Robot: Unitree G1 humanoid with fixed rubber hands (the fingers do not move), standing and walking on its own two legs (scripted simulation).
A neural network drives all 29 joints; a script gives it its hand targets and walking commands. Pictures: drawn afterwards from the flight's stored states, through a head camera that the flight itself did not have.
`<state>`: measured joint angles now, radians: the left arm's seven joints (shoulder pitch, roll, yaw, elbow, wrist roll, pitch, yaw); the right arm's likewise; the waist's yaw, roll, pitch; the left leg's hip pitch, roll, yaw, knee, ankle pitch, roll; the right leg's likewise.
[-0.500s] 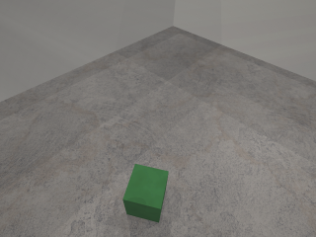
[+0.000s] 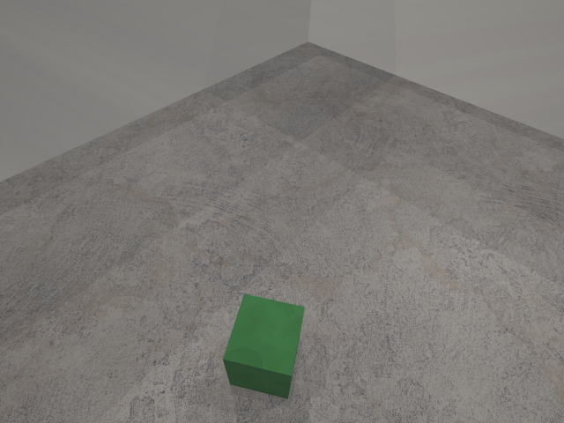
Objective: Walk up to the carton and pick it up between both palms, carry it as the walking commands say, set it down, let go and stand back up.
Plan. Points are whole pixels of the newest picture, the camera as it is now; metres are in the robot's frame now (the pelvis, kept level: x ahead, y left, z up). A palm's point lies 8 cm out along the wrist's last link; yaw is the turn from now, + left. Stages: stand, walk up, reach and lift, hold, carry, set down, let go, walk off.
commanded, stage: walk up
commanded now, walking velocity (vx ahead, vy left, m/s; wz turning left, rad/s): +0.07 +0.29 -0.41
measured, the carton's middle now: (266, 346) +0.46 +0.03 -0.65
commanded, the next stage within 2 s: stand in 1.40 s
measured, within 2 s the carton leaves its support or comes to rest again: neither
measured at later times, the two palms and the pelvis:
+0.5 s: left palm out of the picture +0.13 +0.35 -0.14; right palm out of the picture -0.02 -0.11 -0.12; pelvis +0.03 +0.12 +0.00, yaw -10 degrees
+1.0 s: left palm out of the picture +0.09 +0.34 -0.14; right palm out of the picture -0.01 -0.10 -0.15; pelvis +0.05 +0.11 +0.00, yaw -11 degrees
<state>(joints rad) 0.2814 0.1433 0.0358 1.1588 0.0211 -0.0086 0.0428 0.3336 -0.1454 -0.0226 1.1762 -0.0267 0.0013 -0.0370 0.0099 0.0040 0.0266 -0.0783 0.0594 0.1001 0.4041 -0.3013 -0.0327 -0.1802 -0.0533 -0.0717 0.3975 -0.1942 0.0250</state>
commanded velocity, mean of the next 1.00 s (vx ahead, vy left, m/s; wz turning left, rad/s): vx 0.05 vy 0.08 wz -0.16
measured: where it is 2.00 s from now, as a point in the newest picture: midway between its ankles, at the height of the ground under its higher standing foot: outside the picture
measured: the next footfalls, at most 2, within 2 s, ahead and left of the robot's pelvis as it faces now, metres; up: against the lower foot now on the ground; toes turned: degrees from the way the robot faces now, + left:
left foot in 0.26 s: +0.07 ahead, +0.22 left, +0.00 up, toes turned +0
right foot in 0.66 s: +0.03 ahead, +0.01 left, +0.00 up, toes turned -14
